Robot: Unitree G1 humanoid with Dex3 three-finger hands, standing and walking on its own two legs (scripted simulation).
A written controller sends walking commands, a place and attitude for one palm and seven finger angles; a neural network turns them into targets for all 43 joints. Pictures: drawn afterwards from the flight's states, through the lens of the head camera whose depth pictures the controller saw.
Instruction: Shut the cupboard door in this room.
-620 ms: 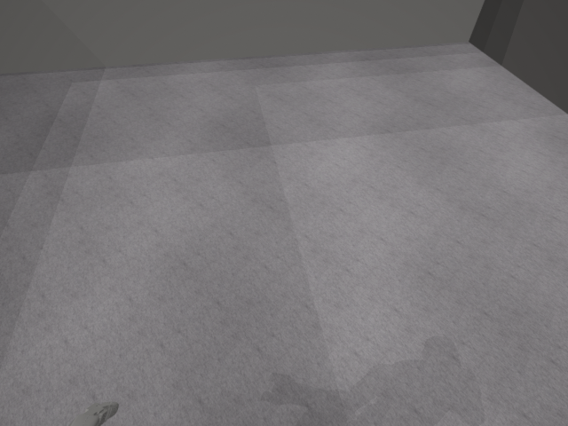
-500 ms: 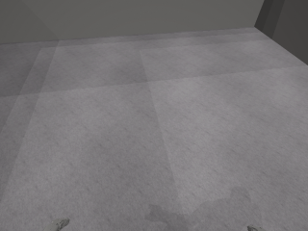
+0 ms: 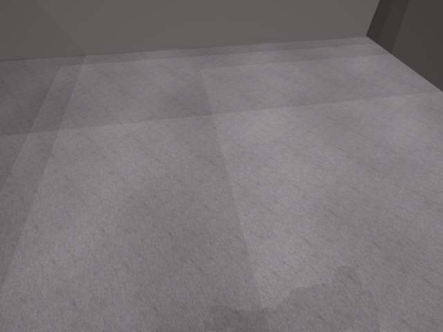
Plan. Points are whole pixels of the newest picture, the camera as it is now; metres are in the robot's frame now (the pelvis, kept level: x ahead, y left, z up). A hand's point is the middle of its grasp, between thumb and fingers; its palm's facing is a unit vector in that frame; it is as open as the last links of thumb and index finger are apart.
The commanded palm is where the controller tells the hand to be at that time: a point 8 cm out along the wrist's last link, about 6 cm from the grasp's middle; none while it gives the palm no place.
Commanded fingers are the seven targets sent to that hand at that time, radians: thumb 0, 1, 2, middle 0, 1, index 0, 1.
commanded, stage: stand and wait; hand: left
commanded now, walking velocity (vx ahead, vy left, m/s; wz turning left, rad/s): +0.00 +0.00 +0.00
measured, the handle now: out of the picture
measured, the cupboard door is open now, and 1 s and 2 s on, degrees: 81 81 81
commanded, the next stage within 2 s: turn or walk to find it in 0.28 s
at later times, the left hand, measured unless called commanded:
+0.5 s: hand out of the picture +0.06 +0.24 -0.16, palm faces +0.01 -0.95 -0.32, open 7.4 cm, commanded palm none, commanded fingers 0.00 0.90 0.90 -0.20 -0.30 -0.20 -0.30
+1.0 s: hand out of the picture +0.01 +0.21 -0.16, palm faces +0.22 -0.94 -0.27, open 7.4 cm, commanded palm none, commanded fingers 0.00 0.90 0.90 -0.20 -0.30 -0.20 -0.30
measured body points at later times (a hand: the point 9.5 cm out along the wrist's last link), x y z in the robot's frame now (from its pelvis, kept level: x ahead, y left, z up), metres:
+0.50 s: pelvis -0.01 +0.00 +0.00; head -0.01 +0.00 +0.45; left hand +0.06 +0.29 -0.14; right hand +0.05 -0.29 -0.14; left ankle +0.00 +0.13 -0.74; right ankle +0.00 -0.12 -0.74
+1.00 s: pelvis -0.05 -0.01 -0.01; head -0.01 -0.01 +0.44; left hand +0.00 +0.26 -0.14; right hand +0.04 -0.25 -0.16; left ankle +0.00 +0.13 -0.74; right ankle -0.05 -0.14 -0.73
